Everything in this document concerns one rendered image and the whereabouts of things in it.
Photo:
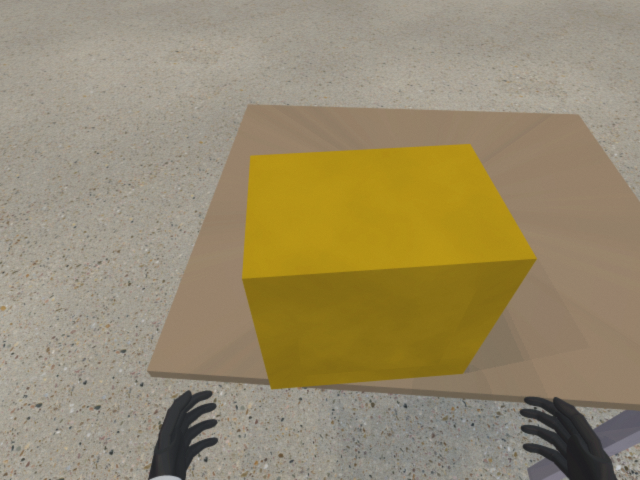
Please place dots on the right robot hand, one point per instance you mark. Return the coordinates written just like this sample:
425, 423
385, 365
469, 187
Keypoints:
581, 454

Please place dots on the carton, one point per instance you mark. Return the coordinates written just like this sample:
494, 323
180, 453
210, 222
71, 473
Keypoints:
376, 264

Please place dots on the left robot hand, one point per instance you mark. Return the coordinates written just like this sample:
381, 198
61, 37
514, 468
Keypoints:
172, 453

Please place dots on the table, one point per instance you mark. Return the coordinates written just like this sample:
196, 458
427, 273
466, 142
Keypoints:
572, 328

